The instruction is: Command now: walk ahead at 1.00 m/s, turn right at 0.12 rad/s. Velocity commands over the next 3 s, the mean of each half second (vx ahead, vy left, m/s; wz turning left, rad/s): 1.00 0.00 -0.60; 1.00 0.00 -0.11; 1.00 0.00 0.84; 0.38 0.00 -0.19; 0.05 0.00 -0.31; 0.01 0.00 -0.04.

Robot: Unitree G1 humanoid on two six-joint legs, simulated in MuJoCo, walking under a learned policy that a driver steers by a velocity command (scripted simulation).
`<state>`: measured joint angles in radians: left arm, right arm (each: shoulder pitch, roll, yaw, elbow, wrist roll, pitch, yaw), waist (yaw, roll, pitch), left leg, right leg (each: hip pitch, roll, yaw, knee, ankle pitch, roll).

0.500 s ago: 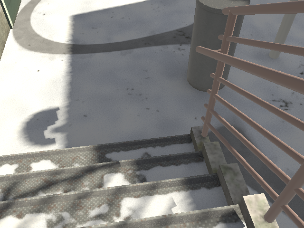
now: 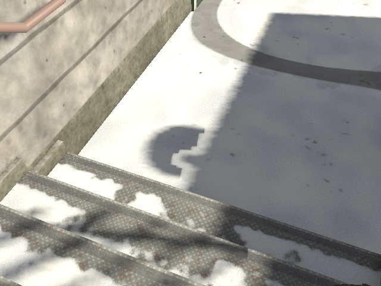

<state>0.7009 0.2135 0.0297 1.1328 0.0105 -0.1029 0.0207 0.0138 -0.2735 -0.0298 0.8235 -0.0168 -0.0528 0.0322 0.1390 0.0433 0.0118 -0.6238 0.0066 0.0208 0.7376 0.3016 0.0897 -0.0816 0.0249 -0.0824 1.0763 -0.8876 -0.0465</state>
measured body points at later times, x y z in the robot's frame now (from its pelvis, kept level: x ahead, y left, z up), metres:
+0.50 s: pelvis +0.41 -0.08 -0.26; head +0.41 -0.09 +0.19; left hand +0.46 +0.20 -0.39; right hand +0.43 -0.35 -0.40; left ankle +0.36 +0.10 -0.75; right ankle +0.37 -0.10 -0.96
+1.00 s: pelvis +0.80 -0.21 -0.45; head +0.80 -0.21 +0.00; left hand +1.10 -0.12 -0.52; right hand +0.55 -0.33 -0.57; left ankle +0.72 -0.08 -1.13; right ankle +0.90 -0.43 -1.11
